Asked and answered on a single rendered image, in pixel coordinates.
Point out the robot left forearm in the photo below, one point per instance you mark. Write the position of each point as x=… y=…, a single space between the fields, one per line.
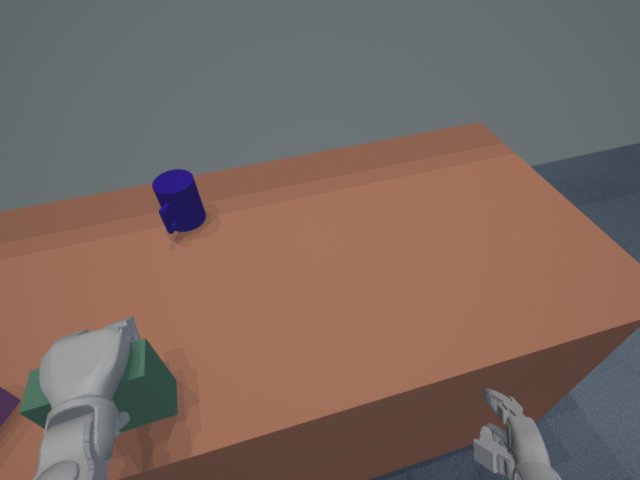
x=78 y=440

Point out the robot right hand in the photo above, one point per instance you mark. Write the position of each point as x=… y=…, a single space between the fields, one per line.
x=501 y=451

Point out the table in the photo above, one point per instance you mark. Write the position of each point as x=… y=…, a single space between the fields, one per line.
x=337 y=315

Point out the sponge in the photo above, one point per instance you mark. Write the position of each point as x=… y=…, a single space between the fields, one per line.
x=147 y=390

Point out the robot left hand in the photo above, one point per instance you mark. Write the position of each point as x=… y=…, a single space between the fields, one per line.
x=89 y=364

